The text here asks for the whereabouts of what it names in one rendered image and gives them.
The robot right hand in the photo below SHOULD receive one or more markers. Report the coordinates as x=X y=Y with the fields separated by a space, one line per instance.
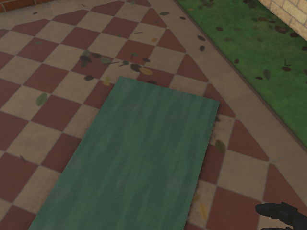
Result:
x=285 y=213

